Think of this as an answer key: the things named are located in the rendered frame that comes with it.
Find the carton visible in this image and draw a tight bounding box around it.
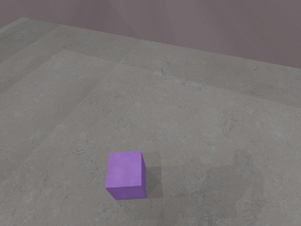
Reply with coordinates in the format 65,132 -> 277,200
105,151 -> 147,201

